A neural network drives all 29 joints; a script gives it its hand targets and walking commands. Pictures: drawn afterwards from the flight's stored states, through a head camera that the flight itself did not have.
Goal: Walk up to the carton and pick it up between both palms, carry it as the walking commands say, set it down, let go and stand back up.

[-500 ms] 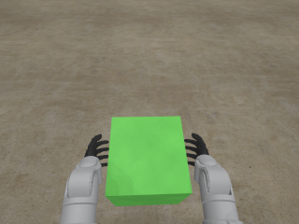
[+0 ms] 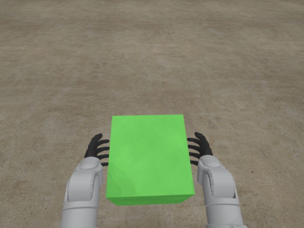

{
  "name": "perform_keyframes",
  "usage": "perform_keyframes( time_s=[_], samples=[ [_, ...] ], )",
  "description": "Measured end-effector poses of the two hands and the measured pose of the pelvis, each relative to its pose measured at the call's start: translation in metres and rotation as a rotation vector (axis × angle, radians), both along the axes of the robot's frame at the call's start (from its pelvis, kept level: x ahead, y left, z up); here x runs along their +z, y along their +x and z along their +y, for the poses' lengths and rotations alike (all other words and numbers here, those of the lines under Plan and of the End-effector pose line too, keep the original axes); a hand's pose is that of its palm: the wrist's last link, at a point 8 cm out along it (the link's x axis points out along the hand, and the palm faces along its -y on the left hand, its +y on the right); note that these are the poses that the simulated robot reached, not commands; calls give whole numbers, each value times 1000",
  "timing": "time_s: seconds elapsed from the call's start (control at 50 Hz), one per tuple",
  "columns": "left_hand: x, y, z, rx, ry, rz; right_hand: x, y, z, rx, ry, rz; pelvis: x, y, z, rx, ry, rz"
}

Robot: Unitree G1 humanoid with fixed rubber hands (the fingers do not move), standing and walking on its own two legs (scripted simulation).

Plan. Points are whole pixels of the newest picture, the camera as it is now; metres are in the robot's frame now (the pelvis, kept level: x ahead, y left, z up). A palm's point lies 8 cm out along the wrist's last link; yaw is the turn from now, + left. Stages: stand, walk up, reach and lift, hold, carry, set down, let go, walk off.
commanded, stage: carry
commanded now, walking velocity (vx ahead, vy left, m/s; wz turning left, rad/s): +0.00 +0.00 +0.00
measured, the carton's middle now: (148, 162) +0.33 +0.00 -0.03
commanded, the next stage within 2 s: none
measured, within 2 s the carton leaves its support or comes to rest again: neither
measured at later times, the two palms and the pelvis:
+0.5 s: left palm (86, 163) +0.28 +0.16 +0.06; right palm (198, 161) +0.28 -0.13 +0.06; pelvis +0.00 +0.01 +0.00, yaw +0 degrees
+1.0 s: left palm (88, 162) +0.28 +0.15 +0.07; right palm (202, 161) +0.27 -0.14 +0.07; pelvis +0.00 +0.01 +0.00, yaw +0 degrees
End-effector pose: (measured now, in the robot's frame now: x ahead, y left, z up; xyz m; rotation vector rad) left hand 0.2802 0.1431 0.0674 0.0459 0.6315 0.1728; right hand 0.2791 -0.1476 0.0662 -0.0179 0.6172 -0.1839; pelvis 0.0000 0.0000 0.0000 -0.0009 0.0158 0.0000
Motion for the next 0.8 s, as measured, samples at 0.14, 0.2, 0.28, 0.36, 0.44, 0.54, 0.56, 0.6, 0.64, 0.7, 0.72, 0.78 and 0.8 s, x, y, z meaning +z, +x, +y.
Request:
perform_keyframes(
  time_s=[0.14, 0.2, 0.28, 0.36, 0.44, 0.54, 0.56, 0.6, 0.64, 0.7, 0.72, 0.78, 0.8],
  samples=[
    [-8, -10, 7, -4, -7, 56, -6, -13, 7, 2, -9, 55, 1, -4, 7, -4, 3, -1],
    [-13, -9, 9, -4, -10, 76, -10, -11, 9, 2, -21, 78, 1, -6, 9, -2, 5, 6],
    [-21, -7, 12, 0, -14, 86, -13, -6, 12, 8, -24, 86, 1, -5, 11, -2, 8, 15],
    [-21, -5, 14, 2, -18, 67, -14, -1, 13, 7, -8, 64, 0, -4, 13, -2, 8, 20],
    [-16, -1, 15, 12, -23, 48, -17, 3, 14, 5, 6, 50, 0, -1, 13, 1, 9, 23],
    [-6, 5, 16, 18, -31, 1, -6, 5, 15, 16, 2, 9, 0, 2, 11, -2, 3, 18],
    [-8, 6, 16, 15, -28, 9, -6, 6, 15, 18, -7, 16, 0, 3, 11, -2, 3, 17],
    [-9, 4, 15, 13, -29, 16, -3, 4, 14, 15, -16, 21, 1, 5, 11, -3, 2, 15],
    [-13, 2, 14, 5, -34, 28, -2, 3, 14, 17, -31, 32, 1, 7, 10, -2, 3, 11],
    [-11, -3, 13, 7, -46, 28, 2, -1, 13, 7, -33, 28, 1, 7, 10, -3, 4, 5],
    [-9, -4, 12, 2, -41, 23, 3, -1, 12, 6, -36, 24, 1, 6, 10, -4, 3, 5],
    [-8, -2, 10, -15, -9, 39, -4, -1, 10, 4, -31, 42, 1, 4, 12, -6, 4, 3],
    [-8, -2, 10, -16, 2, 51, -7, -1, 10, 2, -25, 55, 1, 3, 12, -7, 5, 3]
  ],
)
